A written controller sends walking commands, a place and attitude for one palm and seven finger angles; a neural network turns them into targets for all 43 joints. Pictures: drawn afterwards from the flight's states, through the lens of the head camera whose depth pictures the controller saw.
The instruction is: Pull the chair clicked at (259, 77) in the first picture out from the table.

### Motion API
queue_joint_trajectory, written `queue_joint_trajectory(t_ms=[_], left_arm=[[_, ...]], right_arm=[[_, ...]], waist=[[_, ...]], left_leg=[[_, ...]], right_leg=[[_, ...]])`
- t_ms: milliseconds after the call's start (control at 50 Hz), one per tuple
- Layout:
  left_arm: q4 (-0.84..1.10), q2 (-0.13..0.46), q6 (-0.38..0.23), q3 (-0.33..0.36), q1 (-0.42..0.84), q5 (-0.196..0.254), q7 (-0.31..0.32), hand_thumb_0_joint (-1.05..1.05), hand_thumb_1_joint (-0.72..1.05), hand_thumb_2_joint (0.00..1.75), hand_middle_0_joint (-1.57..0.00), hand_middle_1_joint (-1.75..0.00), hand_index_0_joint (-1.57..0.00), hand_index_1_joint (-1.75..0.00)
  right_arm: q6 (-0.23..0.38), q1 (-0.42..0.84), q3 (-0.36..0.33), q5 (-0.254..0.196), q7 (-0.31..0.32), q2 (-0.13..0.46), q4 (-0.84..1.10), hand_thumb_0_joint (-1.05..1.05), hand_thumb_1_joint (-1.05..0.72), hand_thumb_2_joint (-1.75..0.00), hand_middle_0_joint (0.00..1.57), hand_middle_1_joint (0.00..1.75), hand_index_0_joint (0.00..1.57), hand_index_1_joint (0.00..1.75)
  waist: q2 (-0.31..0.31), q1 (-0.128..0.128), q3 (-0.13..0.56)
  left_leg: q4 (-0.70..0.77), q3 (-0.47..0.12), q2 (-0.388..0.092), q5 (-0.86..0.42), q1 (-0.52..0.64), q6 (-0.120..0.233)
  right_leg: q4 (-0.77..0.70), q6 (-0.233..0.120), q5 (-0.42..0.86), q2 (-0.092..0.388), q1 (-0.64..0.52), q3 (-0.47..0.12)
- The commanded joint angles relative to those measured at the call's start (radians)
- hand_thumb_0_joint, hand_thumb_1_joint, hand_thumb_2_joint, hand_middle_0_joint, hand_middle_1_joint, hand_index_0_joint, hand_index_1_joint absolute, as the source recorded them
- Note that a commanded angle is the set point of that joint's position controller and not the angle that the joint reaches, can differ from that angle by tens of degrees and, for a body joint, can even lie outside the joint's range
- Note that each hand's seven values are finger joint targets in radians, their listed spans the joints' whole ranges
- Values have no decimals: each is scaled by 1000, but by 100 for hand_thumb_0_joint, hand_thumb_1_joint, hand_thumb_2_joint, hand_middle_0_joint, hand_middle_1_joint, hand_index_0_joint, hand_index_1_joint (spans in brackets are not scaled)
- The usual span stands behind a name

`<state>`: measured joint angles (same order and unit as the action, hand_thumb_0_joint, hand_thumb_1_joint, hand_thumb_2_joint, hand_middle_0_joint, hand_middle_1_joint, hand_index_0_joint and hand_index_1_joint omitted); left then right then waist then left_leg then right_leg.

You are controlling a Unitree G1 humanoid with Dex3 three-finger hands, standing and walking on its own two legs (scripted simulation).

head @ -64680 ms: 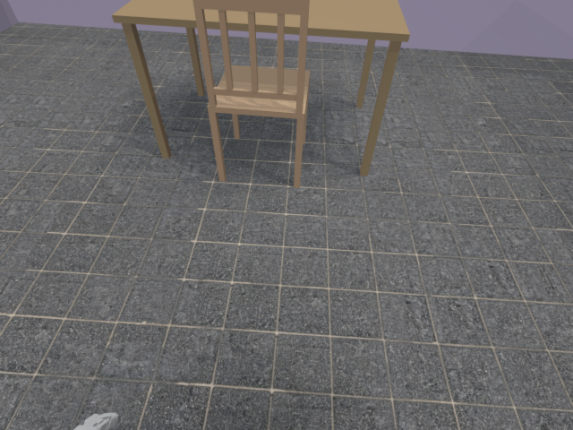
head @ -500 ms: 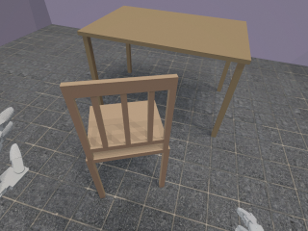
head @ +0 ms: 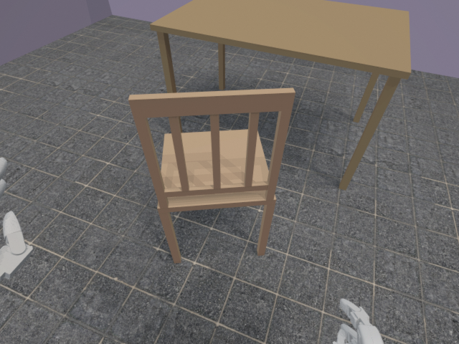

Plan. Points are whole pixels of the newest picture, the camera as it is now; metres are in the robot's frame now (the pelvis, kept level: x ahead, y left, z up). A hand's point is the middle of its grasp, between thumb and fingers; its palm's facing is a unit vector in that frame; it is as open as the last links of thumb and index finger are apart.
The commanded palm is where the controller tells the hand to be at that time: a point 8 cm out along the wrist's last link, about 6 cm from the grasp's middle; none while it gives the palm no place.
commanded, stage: stop stepping back and stand still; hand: left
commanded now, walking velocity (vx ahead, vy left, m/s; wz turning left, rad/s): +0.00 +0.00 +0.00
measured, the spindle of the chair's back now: (215, 154) +0.65 +0.10 -0.10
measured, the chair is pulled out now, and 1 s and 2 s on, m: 0.57 0.57 0.57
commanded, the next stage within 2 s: let the arm hang, fingers relaxed in 0.16 s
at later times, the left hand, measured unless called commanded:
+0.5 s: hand out of the picture +0.13 +0.19 -0.15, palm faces +0.00 -0.97 -0.23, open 7.4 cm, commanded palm none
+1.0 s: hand out of the picture +0.00 +0.16 -0.17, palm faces +0.05 -0.98 -0.21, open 7.3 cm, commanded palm none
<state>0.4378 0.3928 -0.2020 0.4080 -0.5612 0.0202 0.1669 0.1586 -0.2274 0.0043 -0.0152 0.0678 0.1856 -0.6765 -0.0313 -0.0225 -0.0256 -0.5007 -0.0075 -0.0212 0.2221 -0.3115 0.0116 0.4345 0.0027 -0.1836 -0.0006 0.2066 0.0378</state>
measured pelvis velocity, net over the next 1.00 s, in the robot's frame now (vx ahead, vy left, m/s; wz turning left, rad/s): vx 0.04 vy -0.01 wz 0.01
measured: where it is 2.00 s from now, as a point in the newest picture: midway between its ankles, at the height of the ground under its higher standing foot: outside the picture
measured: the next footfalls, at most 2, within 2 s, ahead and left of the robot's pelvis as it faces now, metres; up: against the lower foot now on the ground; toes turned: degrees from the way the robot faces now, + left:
none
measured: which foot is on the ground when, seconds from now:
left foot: down 0.00-1.00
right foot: down 0.00-1.00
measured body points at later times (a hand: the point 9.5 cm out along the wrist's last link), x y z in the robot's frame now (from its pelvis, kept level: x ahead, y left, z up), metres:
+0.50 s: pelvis +0.02 +0.01 -0.01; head +0.03 +0.01 +0.44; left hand +0.13 +0.24 -0.13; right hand +0.11 -0.24 -0.14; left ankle +0.08 +0.12 -0.74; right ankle +0.03 -0.12 -0.74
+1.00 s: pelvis +0.04 -0.01 +0.00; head +0.05 -0.02 +0.45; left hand +0.00 +0.21 -0.15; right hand +0.05 -0.23 -0.16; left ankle +0.08 +0.12 -0.74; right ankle +0.03 -0.12 -0.74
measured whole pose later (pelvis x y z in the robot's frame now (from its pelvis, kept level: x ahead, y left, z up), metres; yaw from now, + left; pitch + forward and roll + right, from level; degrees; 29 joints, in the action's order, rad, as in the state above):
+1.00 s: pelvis +0.04 -0.01 +0.00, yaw +1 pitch -1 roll +0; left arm -1.07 0.15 0.02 -0.02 -0.38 -0.01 0.03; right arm 0.00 -0.32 0.00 0.01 0.03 0.16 -1.05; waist -0.03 -0.01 -0.03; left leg -0.47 -0.03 0.00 0.19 -0.27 -0.01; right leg 0.48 -0.01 -0.28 0.01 0.18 0.05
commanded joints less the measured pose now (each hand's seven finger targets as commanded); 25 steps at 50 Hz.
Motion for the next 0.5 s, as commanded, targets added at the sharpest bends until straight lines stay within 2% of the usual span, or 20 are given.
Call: queue_joint_trajectory(t_ms=[0, 60, 100, 120, 160, 200, 220, 240, 260, 280, 300, 320, 360, 380, 400, 420, 460, 480], left_arm=[[160, 174, -46, 77, 162, 5, 20, 0, 90, 90, -20, -30, -20, -30], [184, 163, -42, 65, 165, 0, 20, 0, 90, 90, -20, -30, -20, -30], [213, 196, -47, 95, 145, 0, 23, 0, 90, 90, -20, -30, -20, -30], [242, 184, -51, 89, 139, -2, 23, 0, 90, 90, -20, -30, -20, -30], [267, 199, -58, 115, 105, -1, 26, 0, 90, 90, -20, -30, -20, -30], [261, 232, -61, 153, 62, 0, 28, 0, 90, 90, -20, -30, -20, -30], [263, 214, -64, 149, 46, 1, 28, 0, 90, 90, -20, -30, -20, -30], [-562, 1, 110, -292, 129, -84, -135, 0, 90, 90, -20, -30, -20, -30], [-606, -66, 181, -271, 100, -61, -165, 0, 90, 90, -20, -30, -20, -30], [-595, -88, 204, -286, 90, -57, -171, 0, 90, 90, -20, -30, -20, -30], [-623, -95, 208, -305, 125, -60, -173, 0, 90, 90, -20, -30, -20, -30], [-663, -75, 212, -309, 157, -58, -173, 0, 90, 90, -20, -30, -20, -30], [-762, -43, 209, -318, 214, -60, -168, 0, 90, 90, -20, -30, -20, -30], [-815, -36, 209, -323, 241, -61, -164, 0, 90, 90, -20, -30, -20, -30], [-874, -32, 214, -331, 265, -58, -159, 0, 90, 90, -20, -30, -20, -30], [-922, -33, 218, -342, 280, -53, -156, 0, 90, 90, -20, -30, -20, -30], [-1024, -41, 217, -360, 267, -46, -152, 0, 90, 90, -20, -30, -20, -30], [-1072, -46, 217, -367, 254, -42, -150, 0, 90, 90, -20, -30, -20, -30]], right_arm=[[56, 92, -56, 2, 17, 130, 149, 0, -90, -90, 20, 30, 20, 30], [50, 106, -54, 3, 12, 131, 165, 0, -90, -90, 20, 30, 20, 30], [47, 108, -56, 2, 12, 130, 172, 0, -90, -90, 20, 30, 20, 30], [45, 109, -54, 3, 10, 129, 178, 0, -90, -90, 20, 30, 20, 30], [46, 117, -52, 2, 8, 126, 190, 0, -90, -90, 20, 30, 20, 30], [44, 103, -57, -5, 8, 124, 194, 0, -90, -90, 20, 30, 20, 30], [44, 102, -54, -2, 8, 120, 198, 0, -90, -90, 20, 30, 20, 30], [36, 130, -96, 26, -80, 297, -37, 0, -90, -90, 20, 30, 20, 30], [-31, 58, -78, 20, -79, 195, -46, 0, -90, -90, 20, 30, 20, 30], [-51, 50, -68, 22, -74, 179, -22, 0, -90, -90, 20, 30, 20, 30], [-65, 40, -65, 28, -70, 173, -21, 0, -90, -90, 20, 30, 20, 30], [-81, 49, -57, 35, -69, 180, -11, 0, -90, -90, 20, 30, 20, 30], [-105, 39, -52, 41, -68, 180, -17, 0, -90, -90, 20, 30, 20, 30], [-117, 21, -52, 41, -68, 178, -27, 0, -90, -90, 20, 30, 20, 30], [-128, 4, -52, 43, -67, 173, -45, 0, -90, -90, 20, 30, 20, 30], [-136, -12, -46, 42, -66, 162, -64, 0, -90, -90, 20, 30, 20, 30], [-136, -23, -36, 41, -66, 152, -107, 0, -90, -90, 20, 30, 20, 30], [-134, -24, -31, 41, -64, 150, -123, 0, -90, -90, 20, 30, 20, 30]], waist=[[32, 41, 15], [14, 38, 8], [-27, 34, 5], [-51, 36, 12], [-103, 29, 17], [-117, 27, 20], [-116, 28, 25], [-84, 61, -30], [-77, 33, 67], [-113, 34, 50], [-24, 25, 67], [15, 20, 51], [212, 17, 50], [277, 25, 54], [267, 34, 50], [242, 41, 46], [117, 33, 66], [22, 25, 64]], left_leg=[[93, -70, -52, 232, 70, 25], [114, -85, -58, 237, 47, 30], [134, -89, -63, 242, 21, 29], [148, -97, -64, 248, 16, 29], [190, -116, -79, 272, -13, 33], [213, -119, -87, 300, -52, 32], [212, -118, -87, 292, -56, 32], [41, -152, -84, -34, -131, 34], [63, -121, -103, -75, -68, 29], [83, -127, -119, -4, -84, 31], [80, -159, -120, 80, -102, 40], [92, -181, -112, 138, -145, 50], [33, -160, -56, 106, -121, 44], [-9, -138, -30, 62, -66, 39], [-42, -117, -14, 26, -20, 34], [-50, -108, -12, -9, 4, 31], [4, -125, -35, -69, 32, 34], [45, -144, -50, -77, 19, 36]], right_leg=[[-187, -28, -307, 88, 117, -169], [-172, -27, -287, 81, 88, -165], [-163, -26, -269, 79, 58, -152], [-149, -28, -262, 73, 44, -153], [-118, -23, -219, 57, 0, -131], [-105, -18, -199, 51, -43, -110], [-101, -20, -180, 49, -56, -115], [96, -36, 24, 72, 91, -38], [94, -22, -34, 70, 72, -37], [112, -11, -115, 64, 85, -24], [102, -23, -181, 56, 84, -30], [94, -23, -195, 65, 72, -42], [18, -53, -179, 96, 64, -90], [-10, -76, -185, 123, 97, -115], [-22, -98, -184, 140, 125, -119], [-24, -102, -177, 145, 138, -119], [7, -79, -125, 118, 109, -107], [23, -64, -101, 97, 75, -94]])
